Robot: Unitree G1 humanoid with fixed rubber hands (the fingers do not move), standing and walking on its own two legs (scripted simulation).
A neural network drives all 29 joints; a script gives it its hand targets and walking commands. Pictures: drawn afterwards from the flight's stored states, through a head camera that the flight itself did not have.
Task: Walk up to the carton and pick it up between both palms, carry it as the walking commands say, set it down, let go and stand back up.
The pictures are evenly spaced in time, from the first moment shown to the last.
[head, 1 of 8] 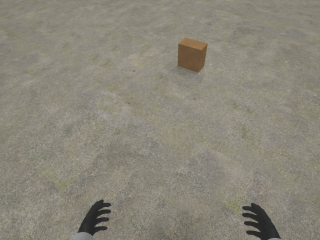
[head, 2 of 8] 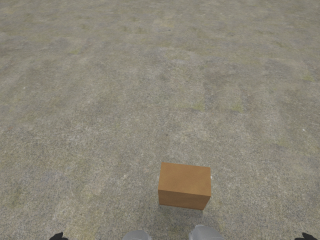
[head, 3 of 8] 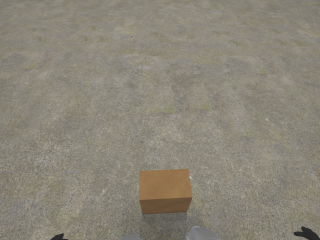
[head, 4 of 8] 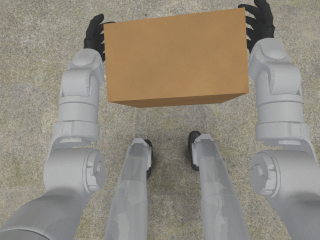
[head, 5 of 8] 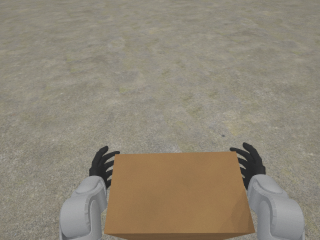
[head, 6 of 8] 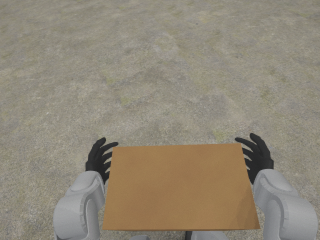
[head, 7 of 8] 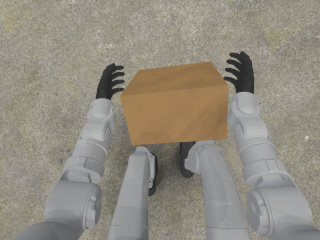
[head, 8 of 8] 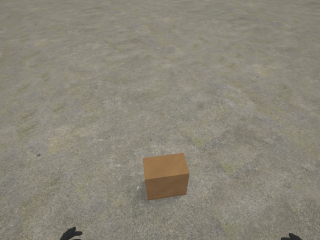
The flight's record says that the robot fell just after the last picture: no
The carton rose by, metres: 0.68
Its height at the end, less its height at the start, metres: +0.00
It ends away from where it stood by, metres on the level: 3.38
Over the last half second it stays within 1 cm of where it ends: yes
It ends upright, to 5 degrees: yes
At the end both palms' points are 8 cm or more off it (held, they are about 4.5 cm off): yes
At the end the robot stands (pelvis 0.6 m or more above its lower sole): yes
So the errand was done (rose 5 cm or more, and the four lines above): yes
